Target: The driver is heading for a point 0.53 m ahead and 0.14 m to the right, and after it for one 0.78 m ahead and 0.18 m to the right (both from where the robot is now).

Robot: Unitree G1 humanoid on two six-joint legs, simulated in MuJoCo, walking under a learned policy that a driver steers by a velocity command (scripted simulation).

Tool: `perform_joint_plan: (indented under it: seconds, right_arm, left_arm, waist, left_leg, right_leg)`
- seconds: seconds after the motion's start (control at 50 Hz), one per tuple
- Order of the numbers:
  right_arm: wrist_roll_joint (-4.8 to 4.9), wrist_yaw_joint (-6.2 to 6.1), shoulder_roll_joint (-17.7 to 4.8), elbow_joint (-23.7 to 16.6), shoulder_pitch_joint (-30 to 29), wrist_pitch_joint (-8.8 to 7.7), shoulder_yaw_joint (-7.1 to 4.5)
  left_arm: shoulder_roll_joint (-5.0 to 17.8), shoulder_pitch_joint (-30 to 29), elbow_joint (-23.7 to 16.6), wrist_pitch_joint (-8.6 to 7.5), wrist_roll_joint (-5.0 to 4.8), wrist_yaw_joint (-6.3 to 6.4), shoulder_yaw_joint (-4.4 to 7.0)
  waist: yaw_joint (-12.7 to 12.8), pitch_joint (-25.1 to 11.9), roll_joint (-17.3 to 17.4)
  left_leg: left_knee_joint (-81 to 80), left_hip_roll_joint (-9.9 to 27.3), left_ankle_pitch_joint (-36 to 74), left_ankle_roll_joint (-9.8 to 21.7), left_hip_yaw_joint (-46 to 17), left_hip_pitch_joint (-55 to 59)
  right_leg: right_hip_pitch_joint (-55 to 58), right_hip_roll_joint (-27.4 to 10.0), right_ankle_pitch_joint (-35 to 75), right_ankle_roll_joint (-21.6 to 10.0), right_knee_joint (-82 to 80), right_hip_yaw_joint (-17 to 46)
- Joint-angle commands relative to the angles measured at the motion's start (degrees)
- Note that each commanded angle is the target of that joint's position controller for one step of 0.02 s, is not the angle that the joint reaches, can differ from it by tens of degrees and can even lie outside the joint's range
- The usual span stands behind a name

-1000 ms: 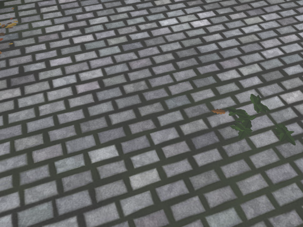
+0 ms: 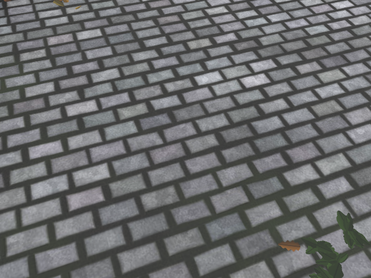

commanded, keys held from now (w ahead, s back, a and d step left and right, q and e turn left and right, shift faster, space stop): w+e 0.66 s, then w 0.14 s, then w+q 0.20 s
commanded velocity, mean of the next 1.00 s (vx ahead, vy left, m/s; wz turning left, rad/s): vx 0.50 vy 0.00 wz -0.39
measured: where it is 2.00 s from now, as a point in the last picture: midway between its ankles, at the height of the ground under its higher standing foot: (241, 224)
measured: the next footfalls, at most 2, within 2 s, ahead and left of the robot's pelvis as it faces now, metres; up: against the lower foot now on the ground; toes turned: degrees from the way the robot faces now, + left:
right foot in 0.40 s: +0.33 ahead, -0.11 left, +0.00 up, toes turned -18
left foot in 0.96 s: +0.71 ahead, -0.11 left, +0.00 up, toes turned -21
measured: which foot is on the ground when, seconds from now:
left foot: down 0.00-0.38, up 0.40-0.94, down 0.96-1.00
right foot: up 0.00-0.38, down 0.40-0.96, up 0.98-1.00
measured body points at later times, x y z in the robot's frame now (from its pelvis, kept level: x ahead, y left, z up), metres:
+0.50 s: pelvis +0.25 -0.06 -0.02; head +0.28 -0.07 +0.43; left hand +0.43 +0.17 -0.15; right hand +0.21 -0.31 -0.16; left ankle +0.14 +0.09 -0.63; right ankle +0.29 -0.10 -0.74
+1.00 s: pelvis +0.53 -0.12 -0.02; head +0.56 -0.13 +0.43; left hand +0.62 +0.14 -0.16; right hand +0.59 -0.41 -0.13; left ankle +0.66 -0.09 -0.74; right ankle +0.31 -0.11 -0.69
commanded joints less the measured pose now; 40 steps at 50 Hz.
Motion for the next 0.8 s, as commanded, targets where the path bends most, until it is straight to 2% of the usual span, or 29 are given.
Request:
perform_joint_plan:
  seconds: [0.02, 0.06, 0.16, 0.26, 0.3, 0.34, 0.36, 0.38, 0.4, 0.42, 0.44, 0.46, 0.48, 0.5, 0.52, 0.54, 0.56, 0.6, 0.64, 0.72, 0.8]
  right_arm:
    - [0.59, -0.55, -3.8, -0.5, 5.2, -1.79, -0.38]
    - [0.51, -0.71, -4.7, -0.3, 6.9, -1.98, -0.53]
    - [0.37, -1.16, -4.2, 0.5, 10.6, -1.89, -0.06]
    - [0.23, -2.11, -5.6, 2.1, 15.2, -1.26, -0.21]
    - [0.08, -2.53, -6.6, 2.2, 14.9, -0.76, -0.40]
    - [-0.13, -2.93, -8.3, 1.9, 13.6, -0.14, -0.92]
    - [-0.27, -2.87, -9.1, 1.4, 12.8, 0.35, -1.21]
    - [-0.19, -2.55, -9.8, 0.8, 12.2, 0.80, -1.47]
    - [0.18, -2.01, -10.2, -0.6, 10.3, 0.94, -1.60]
    - [0.59, -1.04, -3.6, -3.9, 12.4, 0.76, -0.44]
    - [0.73, -0.35, -6.4, -7.3, 6.7, 0.10, -0.92]
    - [0.60, 0.05, -7.0, -9.0, 1.1, -0.72, -0.84]
    - [0.91, 0.15, -7.2, -9.1, 1.2, -1.39, -0.76]
    - [0.61, -0.09, -7.1, -8.3, 2.5, -1.15, -0.88]
    - [-0.56, -0.15, -6.7, -8.2, 3.7, -0.04, -0.80]
    - [-1.32, 0.06, -6.1, -8.0, 4.5, 1.16, -0.70]
    - [-1.63, 0.31, -5.7, -8.4, 4.3, 2.07, -0.67]
    - [-1.61, 0.66, -5.4, -9.9, 1.5, 3.10, -0.54]
    - [-1.44, 0.79, -5.8, -12.0, -3.7, 3.48, -0.46]
    - [-1.16, 1.20, -6.1, -14.7, -11.2, 3.55, -0.04]
    - [-0.81, 1.80, -5.5, -17.0, -17.5, 2.92, 0.92]
  left_arm:
    - [1.1, 4.5, -1.5, 1.57, 0.54, -0.89, 0.70]
    - [1.2, 0.2, -3.2, 2.16, 0.44, -1.25, 0.75]
    - [1.0, -10.3, -7.2, 2.08, 0.05, -2.02, 0.23]
    - [0.8, -18.2, -10.9, 1.85, 0.42, -2.42, -0.53]
    - [1.5, -17.6, -11.3, 1.80, 0.58, -2.40, -0.21]
    - [2.9, -13.3, -10.4, 1.93, 0.72, -2.08, 0.50]
    - [3.8, -9.1, -9.3, 1.84, 0.75, -1.89, 1.08]
    - [5.3, -3.5, -7.7, 1.50, 0.95, -1.64, 1.90]
    - [8.2, 4.1, -5.6, 1.08, 1.63, -1.08, 3.27]
    - [14.7, 4.8, -5.8, 1.01, 2.00, -0.49, 4.91]
    - [16.2, 5.4, -6.7, 1.88, 0.32, -0.59, 5.15]
    - [14.6, 2.0, -6.6, 2.21, -0.29, -0.10, 4.61]
    - [11.6, -0.8, -6.8, 2.05, -0.66, 0.06, 3.80]
    - [9.6, -3.2, -7.2, 1.60, -0.70, 0.21, 3.21]
    - [8.3, -4.3, -7.4, 1.04, -1.18, 0.50, 2.71]
    - [8.0, -4.3, -7.6, 0.34, -1.36, 0.56, 2.40]
    - [8.6, -3.3, -7.4, -0.34, -1.58, 0.54, 2.40]
    - [10.4, -0.7, -7.0, -0.91, -1.57, 0.44, 2.73]
    - [10.9, 2.3, -6.9, -0.80, -1.48, 0.34, 2.77]
    - [10.2, 7.4, -6.5, -0.64, -1.34, 0.41, 2.32]
    - [9.6, 10.8, -5.7, -0.86, -0.80, 0.98, 1.61]
  waist:
    - [1.1, -0.3, 5.0]
    - [0.7, 0.7, 5.1]
    - [-1.1, 2.9, 5.4]
    - [-3.1, 3.9, 5.5]
    - [-2.0, 2.8, 6.3]
    - [0.4, -0.2, 8.3]
    - [2.2, -2.7, 8.6]
    - [4.5, -5.9, 8.2]
    - [8.8, -9.6, 4.5]
    - [5.3, -14.2, -7.6]
    - [6.0, -16.7, -5.1]
    - [5.0, -7.4, -0.1]
    - [2.6, -3.6, 2.7]
    - [-0.2, -1.1, 5.3]
    - [-1.9, -1.1, 4.9]
    - [-2.7, -1.8, 3.9]
    - [-3.0, -2.2, 3.3]
    - [-2.5, -2.0, 1.9]
    - [-0.7, -1.1, 0.4]
    - [2.4, -0.9, -1.4]
    - [4.8, 0.1, -2.1]
  left_leg:
    - [-14.2, 16.5, 10.3, 2.9, -11.9, 3.9]
    - [-14.9, 16.0, 12.2, 2.0, -8.5, 5.1]
    - [-14.8, 14.4, 19.4, 0.4, -1.5, 7.9]
    - [-12.0, 16.6, 29.4, 0.5, 2.8, 15.7]
    - [-7.7, 17.4, 41.8, 0.2, 4.8, 18.7]
    - [0.5, 18.1, 56.3, 0.2, 6.2, 20.7]
    - [7.8, 18.3, 58.8, 0.7, 6.5, 20.7]
    - [17.7, 18.4, 55.2, 0.7, 6.5, 18.3]
    - [33.0, 16.9, 42.1, -0.9, 7.0, 9.1]
    - [53.6, 8.3, -8.5, -3.6, 5.7, -13.9]
    - [63.8, 0.4, -20.8, -4.7, -6.7, -27.0]
    - [61.3, 5.2, -14.3, -4.1, -10.4, -33.0]
    - [55.7, 7.2, -9.4, -4.0, -10.4, -30.4]
    - [50.9, 8.6, -7.8, -4.5, -10.4, -26.6]
    - [47.9, 9.4, -7.4, -5.5, -10.5, -22.6]
    - [45.8, 9.7, -7.3, -6.3, -10.5, -20.1]
    - [44.2, 9.6, -7.3, -7.0, -9.9, -19.8]
    - [40.3, 9.4, -4.4, -8.2, -8.8, -21.5]
    - [35.7, 9.3, -0.2, -8.9, -8.3, -24.9]
    - [26.3, 8.1, 6.9, -8.4, -7.8, -28.8]
    - [17.4, 6.2, 9.9, -6.5, -6.5, -28.5]
  right_leg:
    - [-6.8, -3.1, 4.1, 0.6, 0.3, 1.7]
    - [-11.2, -3.8, 8.1, 1.0, -1.5, 1.0]
    - [-14.9, -3.0, 16.7, 1.8, -14.5, -2.2]
    - [-13.0, -1.0, 15.9, -0.2, -26.6, -7.8]
    - [-9.8, 1.1, 11.7, -2.1, -28.7, -9.5]
    - [-4.0, 4.5, 5.6, -4.7, -28.9, -11.2]
    - [0.4, 6.2, 2.9, -6.1, -29.9, -11.4]
    - [7.6, 7.7, 2.0, -7.6, -33.1, -10.6]
    - [19.8, 5.1, 2.3, -10.1, -39.1, -4.5]
    - [37.2, -12.6, 5.0, -17.3, -39.6, 21.0]
    - [40.8, -17.8, 1.2, -22.2, -49.3, 42.9]
    - [34.6, -16.8, 1.9, -19.6, -51.5, 33.4]
    - [27.4, -14.8, 7.0, -16.7, -52.7, 27.8]
    - [21.7, -11.7, 14.5, -14.1, -53.2, 22.3]
    - [17.9, -9.2, 19.6, -12.8, -53.5, 18.3]
    - [16.1, -7.3, 23.0, -12.1, -53.6, 15.9]
    - [15.6, -6.2, 26.6, -12.0, -53.4, 14.6]
    - [15.0, -4.5, 29.7, -11.2, -53.6, 13.0]
    - [16.3, -3.8, 30.1, -9.8, -53.9, 13.4]
    - [22.6, -3.6, 32.6, -7.0, -53.5, 13.5]
    - [28.1, -4.5, 36.4, -6.1, -52.6, 13.2]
